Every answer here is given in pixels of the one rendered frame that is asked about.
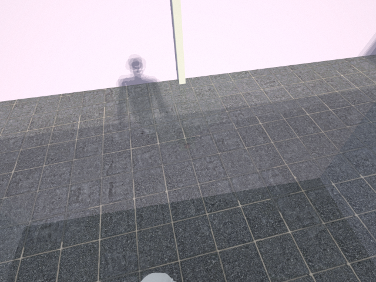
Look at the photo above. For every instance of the panel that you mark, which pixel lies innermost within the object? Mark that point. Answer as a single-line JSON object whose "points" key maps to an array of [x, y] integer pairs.
{"points": [[178, 34]]}

